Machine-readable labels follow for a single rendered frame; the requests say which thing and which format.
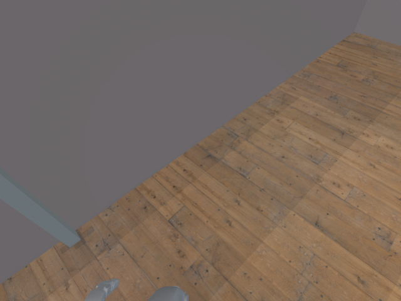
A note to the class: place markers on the robot left thigh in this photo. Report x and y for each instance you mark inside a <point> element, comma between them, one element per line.
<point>169,293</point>

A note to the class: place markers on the left robot hand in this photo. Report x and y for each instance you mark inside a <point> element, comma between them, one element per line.
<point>103,290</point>

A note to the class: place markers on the panel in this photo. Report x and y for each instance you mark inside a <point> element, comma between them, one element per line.
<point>15,195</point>

